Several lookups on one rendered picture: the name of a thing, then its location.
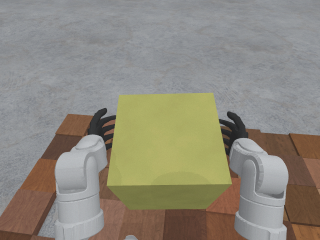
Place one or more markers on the robot right hand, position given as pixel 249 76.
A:
pixel 238 130

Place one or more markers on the robot left hand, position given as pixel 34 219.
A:
pixel 97 129

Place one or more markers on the right robot forearm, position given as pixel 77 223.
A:
pixel 263 185

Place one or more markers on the left robot forearm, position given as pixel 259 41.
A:
pixel 77 189

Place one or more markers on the carton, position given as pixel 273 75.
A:
pixel 168 152

